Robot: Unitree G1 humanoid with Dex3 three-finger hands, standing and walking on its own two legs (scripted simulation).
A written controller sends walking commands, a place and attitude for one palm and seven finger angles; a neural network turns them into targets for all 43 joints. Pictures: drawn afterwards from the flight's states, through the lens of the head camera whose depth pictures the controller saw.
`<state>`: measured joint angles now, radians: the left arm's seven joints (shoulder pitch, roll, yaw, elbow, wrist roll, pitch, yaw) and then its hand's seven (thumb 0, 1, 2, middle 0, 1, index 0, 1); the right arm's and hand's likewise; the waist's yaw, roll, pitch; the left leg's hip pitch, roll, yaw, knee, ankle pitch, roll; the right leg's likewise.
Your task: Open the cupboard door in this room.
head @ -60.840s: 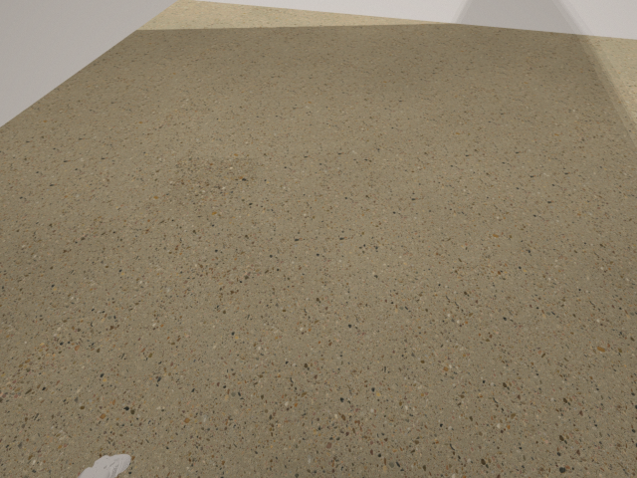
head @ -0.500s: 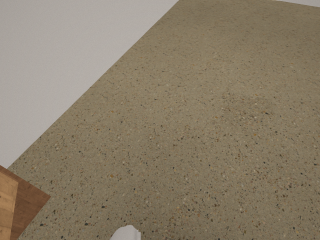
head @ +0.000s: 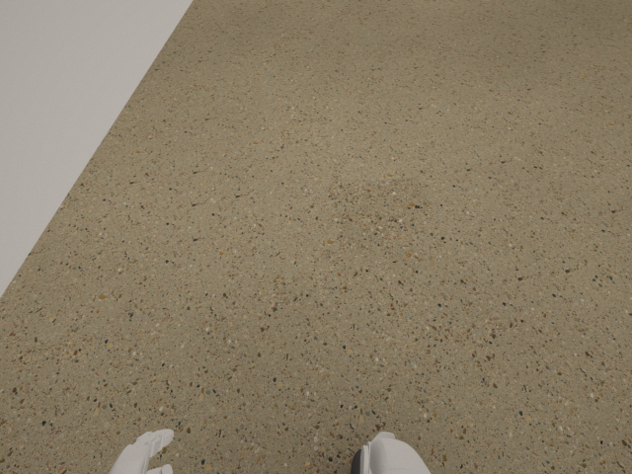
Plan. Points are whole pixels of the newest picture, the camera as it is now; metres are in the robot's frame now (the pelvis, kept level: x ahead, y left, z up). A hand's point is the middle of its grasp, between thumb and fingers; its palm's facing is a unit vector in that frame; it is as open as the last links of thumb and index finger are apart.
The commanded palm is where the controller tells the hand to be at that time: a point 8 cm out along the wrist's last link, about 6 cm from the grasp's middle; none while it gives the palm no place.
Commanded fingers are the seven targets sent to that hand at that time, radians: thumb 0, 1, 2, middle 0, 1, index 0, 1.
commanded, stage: walk to a spot facing it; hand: left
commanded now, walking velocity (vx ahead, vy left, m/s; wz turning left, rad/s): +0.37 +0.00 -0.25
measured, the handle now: out of the picture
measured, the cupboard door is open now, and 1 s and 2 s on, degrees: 43 43 43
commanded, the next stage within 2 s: turn to face it in 0.64 s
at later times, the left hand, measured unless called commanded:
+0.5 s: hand (231, 417) +0.22 +0.14 -0.17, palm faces +0.02 -0.98 -0.19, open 7.3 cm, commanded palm none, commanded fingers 0.00 0.90 0.90 -0.20 -0.30 -0.20 -0.30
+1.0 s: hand (269, 245) +0.54 +0.10 -0.16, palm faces +0.05 -0.98 -0.22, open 7.3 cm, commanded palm none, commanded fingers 0.00 0.90 0.90 -0.20 -0.30 -0.20 -0.30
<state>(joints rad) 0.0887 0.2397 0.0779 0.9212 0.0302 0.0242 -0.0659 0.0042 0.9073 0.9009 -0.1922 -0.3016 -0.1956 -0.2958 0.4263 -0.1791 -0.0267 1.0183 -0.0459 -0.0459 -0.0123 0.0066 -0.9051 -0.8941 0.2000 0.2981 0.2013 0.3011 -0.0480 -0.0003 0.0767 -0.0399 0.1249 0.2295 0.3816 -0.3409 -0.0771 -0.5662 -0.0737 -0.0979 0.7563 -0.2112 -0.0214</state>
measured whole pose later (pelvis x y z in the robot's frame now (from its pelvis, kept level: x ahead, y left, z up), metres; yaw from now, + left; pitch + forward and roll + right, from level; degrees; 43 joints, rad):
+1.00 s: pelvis +0.44 -0.08 -0.01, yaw +3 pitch +0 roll +1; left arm 0.14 0.17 0.05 0.98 0.02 -0.04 0.01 0.00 0.91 0.90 -0.20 -0.30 -0.20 -0.30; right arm 0.35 -0.18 -0.05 1.12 -0.02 0.04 0.00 0.01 -0.92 -0.89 0.20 0.30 0.20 0.30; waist -0.04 0.01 0.06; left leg -0.40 0.06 0.07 1.03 -0.54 -0.03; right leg -0.33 -0.12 -0.18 0.60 -0.26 0.00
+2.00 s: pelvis +0.56 -0.11 +0.00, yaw +39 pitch +1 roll +0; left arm 0.18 0.25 0.07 0.92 0.01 0.06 0.01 0.00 0.90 0.90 -0.20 -0.30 -0.20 -0.30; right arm 0.11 -0.22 -0.05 0.89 -0.03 0.04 0.01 0.01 -0.91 -0.89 0.20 0.30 0.20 0.30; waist 0.01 -0.02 0.13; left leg -0.31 0.01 0.01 0.56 -0.27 0.01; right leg -0.49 -0.10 -0.05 1.08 -0.47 0.08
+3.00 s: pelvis +0.64 -0.13 +0.00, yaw +76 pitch +1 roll +1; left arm 0.18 0.19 0.04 0.87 0.02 0.02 0.02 0.00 0.90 0.90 -0.20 -0.30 -0.20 -0.30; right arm 0.14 -0.27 -0.09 0.93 -0.02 0.09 0.03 0.01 -0.91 -0.89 0.20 0.30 0.20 0.30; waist -0.03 0.02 0.11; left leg -0.50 0.00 0.01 1.08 -0.45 -0.06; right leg -0.23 -0.10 -0.13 0.54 -0.31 0.01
